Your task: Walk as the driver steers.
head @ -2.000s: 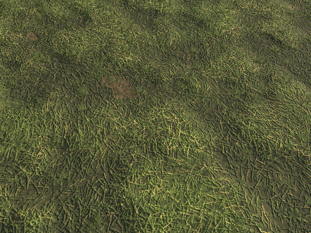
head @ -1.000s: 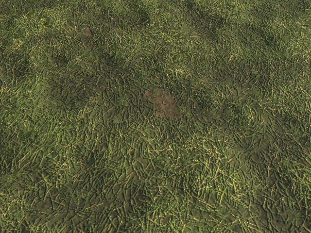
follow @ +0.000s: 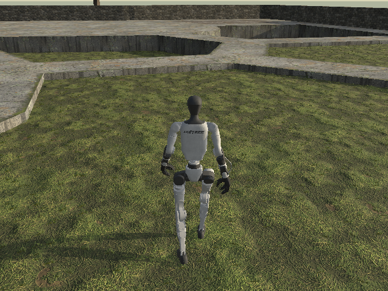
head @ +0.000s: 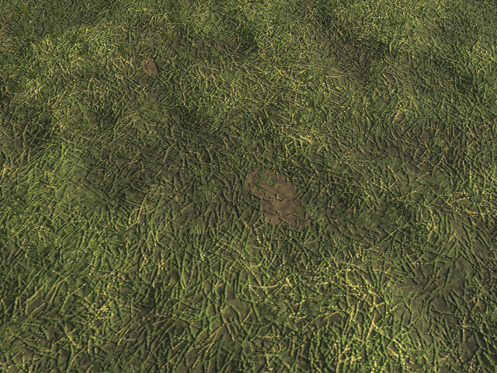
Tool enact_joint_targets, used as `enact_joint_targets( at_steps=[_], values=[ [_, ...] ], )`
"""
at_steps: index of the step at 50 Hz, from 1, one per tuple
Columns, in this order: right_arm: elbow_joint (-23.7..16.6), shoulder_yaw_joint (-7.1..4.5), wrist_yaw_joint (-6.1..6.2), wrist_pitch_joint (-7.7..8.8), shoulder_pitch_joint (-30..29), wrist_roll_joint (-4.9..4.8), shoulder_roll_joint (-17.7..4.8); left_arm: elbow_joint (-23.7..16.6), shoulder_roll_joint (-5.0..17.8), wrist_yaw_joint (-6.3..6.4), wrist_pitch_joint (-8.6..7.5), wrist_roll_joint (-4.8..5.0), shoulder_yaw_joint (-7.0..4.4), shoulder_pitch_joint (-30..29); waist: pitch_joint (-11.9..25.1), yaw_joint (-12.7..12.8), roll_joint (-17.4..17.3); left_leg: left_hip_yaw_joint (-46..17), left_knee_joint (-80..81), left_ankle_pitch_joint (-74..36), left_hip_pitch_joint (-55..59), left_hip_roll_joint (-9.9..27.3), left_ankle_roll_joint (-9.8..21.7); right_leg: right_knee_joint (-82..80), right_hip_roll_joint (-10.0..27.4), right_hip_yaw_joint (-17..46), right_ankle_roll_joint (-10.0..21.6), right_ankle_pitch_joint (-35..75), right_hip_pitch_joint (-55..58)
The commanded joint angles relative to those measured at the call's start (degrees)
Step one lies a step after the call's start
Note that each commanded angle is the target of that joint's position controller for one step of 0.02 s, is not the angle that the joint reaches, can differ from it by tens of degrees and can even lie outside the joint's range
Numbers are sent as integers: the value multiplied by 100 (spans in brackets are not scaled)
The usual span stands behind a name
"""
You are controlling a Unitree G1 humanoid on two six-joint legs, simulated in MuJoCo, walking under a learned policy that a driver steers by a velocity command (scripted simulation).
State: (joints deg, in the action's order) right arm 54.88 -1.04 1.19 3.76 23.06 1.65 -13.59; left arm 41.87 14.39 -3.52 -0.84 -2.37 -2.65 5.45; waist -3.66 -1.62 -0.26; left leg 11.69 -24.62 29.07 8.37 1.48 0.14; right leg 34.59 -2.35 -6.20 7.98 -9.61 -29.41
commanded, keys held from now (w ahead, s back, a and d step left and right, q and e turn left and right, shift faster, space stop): w+e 0.36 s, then w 0.16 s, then w+q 0.48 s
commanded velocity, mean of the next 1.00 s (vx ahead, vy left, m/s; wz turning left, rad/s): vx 0.49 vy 0.00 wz -0.16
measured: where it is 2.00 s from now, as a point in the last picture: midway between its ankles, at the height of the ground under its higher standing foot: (283, 237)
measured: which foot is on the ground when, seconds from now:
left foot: down 0.00-0.00, up 0.02-0.54, down 0.56-1.00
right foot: down 0.00-0.58, up 0.60-1.00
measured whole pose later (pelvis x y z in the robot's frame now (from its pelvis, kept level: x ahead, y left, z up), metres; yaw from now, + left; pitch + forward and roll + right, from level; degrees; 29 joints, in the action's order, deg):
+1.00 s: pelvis +0.55 -0.07 +0.03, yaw -7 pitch +2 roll +1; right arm 51.0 -3.2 -0.4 2.9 27.0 0.6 -14.0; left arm 40.1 13.7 -1.4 -2.8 -1.8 0.7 1.1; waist -1.6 -6.0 1.7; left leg -9.0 -18.7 17.1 -2.8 -6.9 4.4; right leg 34.5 1.6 2.1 -1.6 -5.7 -31.7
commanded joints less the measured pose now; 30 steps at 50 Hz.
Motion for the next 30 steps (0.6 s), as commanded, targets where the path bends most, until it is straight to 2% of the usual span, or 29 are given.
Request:
enact_joint_targets(
  at_steps=[1, 2, 3, 4, 5, 6, 8, 11, 14, 17, 22, 23, 25, 26, 27, 28, 29, 30],
  values=[
    [-741, -82, -89, 78, 110, -132, -456, 239, 1602, 209, -52, -80, -528, 2225, 1822, 836, 1183, -49, -5183, -1744, -3773, 124, 180, -834, 1657, 3262, 1253, -1597, 4628],
    [-925, -161, -143, 156, -327, -57, -785, 155, 1625, 182, -21, 154, -530, 2113, 2275, 895, 758, -1309, -6046, -103, -4521, -402, 196, -1761, 2190, 5285, 1544, -1385, 4730],
    [-1094, -175, -176, 202, -830, -69, -831, 240, 1530, 214, -1, 177, -505, 1781, 1383, 764, 393, -1585, -5955, -696, -4954, -37, 241, -1890, 2004, 4347, 1332, -1131, 4083],
    [-1114, -132, -181, 259, -824, -78, -777, 247, 1227, 247, -14, 185, -427, 1523, 738, 543, 49, -1466, -5435, -1146, -4825, 217, 246, -1984, 1852, 3640, 1140, -549, 3202],
    [-1063, -131, -168, 238, -775, -28, -721, 220, 1020, 267, -49, 180, -366, 1261, 406, 307, -155, -1456, -4945, -1257, -4533, 393, 214, -2062, 1527, 3118, 915, -2, 2561],
    [-1052, -115, -163, 134, -622, 68, -687, 212, 879, 286, -81, 210, -314, 1071, 289, 88, -66, -1461, -4634, -1257, -4185, 484, 124, -2147, 1238, 2712, 796, 417, 2064],
    [-1037, -101, -200, -74, -461, 160, -619, 199, 822, 276, -190, 224, -281, 1049, 389, -32, 86, -1371, -4331, -1270, -3901, 513, -39, -2231, 982, 2318, 815, 969, 1708],
    [-1247, -105, -220, -193, -927, 157, -583, 267, 954, 279, -262, 241, -312, 1298, 224, 58, 162, -1245, -3671, -1768, -4288, 556, -259, -2427, 805, 2187, 762, 824, 1567],
    [-1506, -124, -218, -200, -1689, 135, -631, 351, 966, 300, -252, 249, -318, 1722, 47, 350, 259, -1252, -2852, -2412, -4900, 529, -384, -2475, 785, 2374, 627, 770, 1964],
    [-1671, -105, -251, -170, -2184, 109, -605, 403, 986, 333, -243, 250, -329, 2031, 111, 558, 311, -1281, -2183, -2856, -5071, 370, -387, -2266, 759, 2451, 512, 1187, 2462],
    [-1942, -13, -325, -66, -2857, 60, -523, 514, 907, 417, -267, 176, -274, 2392, 65, 785, 394, -1092, -1175, -2971, -4787, 87, -166, -1933, 884, 2471, 445, 2339, 3022],
    [-1962, -13, -328, -43, -2832, 50, -542, 531, 919, 442, -280, 167, -264, 2373, 71, 739, 425, -1116, -985, -2942, -4531, 46, -68, -1886, 967, 2512, 392, 2527, 3072],
    [-1815, -71, -294, -6, -2287, 39, -694, 515, 1029, 474, -308, 151, -263, 2110, 175, 424, 493, -1110, -592, -2580, -3571, -132, 162, -1595, 1027, 2456, 187, 3284, 3010],
    [-1647, -140, -241, 19, -1773, 27, -842, 528, 1101, 468, -326, 138, -270, 2035, 404, 208, 504, -1045, -510, -2256, -2907, -319, 277, -1071, 961, 2379, 92, 4125, 3039],
    [-1398, -205, -171, 69, -952, 15, -962, 562, 1146, 434, -339, 129, -267, 1955, 820, -200, 344, -947, -175, -2327, -2003, -385, 428, -102, 729, 2072, -13, 4427, 3004],
    [-1258, -280, -76, 121, -100, 86, -1214, 497, 950, 396, -373, 134, -205, 1980, 1421, -535, 106, -1681, -181, -1856, -721, 365, 675, 1242, 495, 1864, -99, 3261, 2298],
    [-1229, -442, -35, 100, 376, 204, -1837, 401, 402, 359, -376, 317, -96, 2719, 2194, -268, -1185, -4407, -21, -1519, 822, 1976, 1479, 3360, -415, 1278, -406, -33, 638],
    [-1092, -446, -125, 9, 243, 1, -1603, 494, 710, 368, -372, 164, -120, 2808, 2100, -156, -1214, -5933, 756, -1375, 693, 2138, 1779, 3996, -599, 1331, -385, -1938, -240]
  ],
)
